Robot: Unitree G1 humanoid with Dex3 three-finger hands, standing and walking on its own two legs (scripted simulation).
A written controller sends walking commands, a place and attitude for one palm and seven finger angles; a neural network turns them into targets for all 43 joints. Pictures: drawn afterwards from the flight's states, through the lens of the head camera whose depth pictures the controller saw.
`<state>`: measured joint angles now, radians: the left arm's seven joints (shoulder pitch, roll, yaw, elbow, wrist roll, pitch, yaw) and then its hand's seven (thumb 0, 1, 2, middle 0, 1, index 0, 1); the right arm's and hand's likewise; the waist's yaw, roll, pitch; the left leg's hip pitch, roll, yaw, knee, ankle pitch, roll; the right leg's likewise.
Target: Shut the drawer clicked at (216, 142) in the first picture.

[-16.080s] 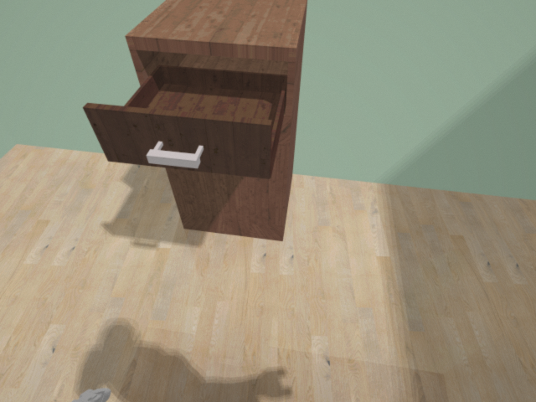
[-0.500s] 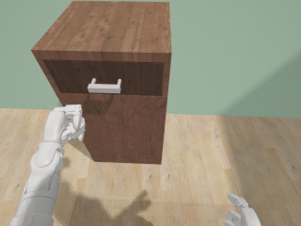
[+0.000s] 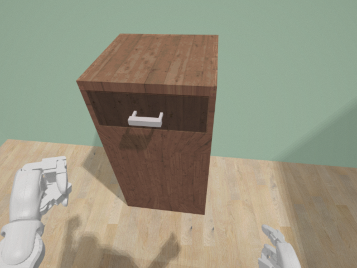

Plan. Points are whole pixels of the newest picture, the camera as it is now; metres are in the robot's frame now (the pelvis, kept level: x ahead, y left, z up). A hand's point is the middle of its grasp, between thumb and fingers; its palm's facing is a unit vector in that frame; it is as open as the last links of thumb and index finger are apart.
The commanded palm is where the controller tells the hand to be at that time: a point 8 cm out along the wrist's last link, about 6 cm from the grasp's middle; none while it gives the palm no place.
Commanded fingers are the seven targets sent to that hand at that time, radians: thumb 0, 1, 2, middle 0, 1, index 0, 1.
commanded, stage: draw the hand back to the body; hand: left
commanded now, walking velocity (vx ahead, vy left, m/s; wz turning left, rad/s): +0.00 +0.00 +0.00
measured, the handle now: (146, 117) +0.60 +0.19 -0.01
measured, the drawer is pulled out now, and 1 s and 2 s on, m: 0.00 0.00 0.00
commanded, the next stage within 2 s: step back with the hand held close in 0.30 s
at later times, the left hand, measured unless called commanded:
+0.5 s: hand (47, 200) +0.18 +0.24 +0.16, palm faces +0.41 -0.82 -0.40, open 3.2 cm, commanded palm +0.12 +0.28 +0.17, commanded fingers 0.00 0.90 0.90 -1.40 -1.60 -1.40 -1.60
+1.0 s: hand (15, 228) +0.13 +0.27 +0.16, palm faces +0.36 -0.79 -0.49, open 3.2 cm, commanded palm +0.07 +0.30 +0.17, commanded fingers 0.00 0.90 0.90 -1.40 -1.60 -1.40 -1.60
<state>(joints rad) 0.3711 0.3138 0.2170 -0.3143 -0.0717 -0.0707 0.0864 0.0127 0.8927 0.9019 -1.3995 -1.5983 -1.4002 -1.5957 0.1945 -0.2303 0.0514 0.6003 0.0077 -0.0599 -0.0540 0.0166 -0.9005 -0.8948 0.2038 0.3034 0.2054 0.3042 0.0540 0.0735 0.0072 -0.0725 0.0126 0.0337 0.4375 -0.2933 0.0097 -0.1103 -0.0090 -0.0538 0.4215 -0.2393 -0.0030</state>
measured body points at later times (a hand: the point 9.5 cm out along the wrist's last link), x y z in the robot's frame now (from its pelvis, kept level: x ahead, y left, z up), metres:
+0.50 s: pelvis -0.01 +0.00 +0.00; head -0.03 -0.02 +0.45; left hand +0.15 +0.28 +0.18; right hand +0.18 -0.22 -0.08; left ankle -0.03 +0.11 -0.74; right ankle +0.00 -0.12 -0.74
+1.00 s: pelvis -0.06 +0.02 -0.01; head -0.05 +0.02 +0.44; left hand +0.10 +0.31 +0.18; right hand +0.13 -0.21 -0.08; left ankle -0.03 +0.11 -0.74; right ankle +0.00 -0.12 -0.74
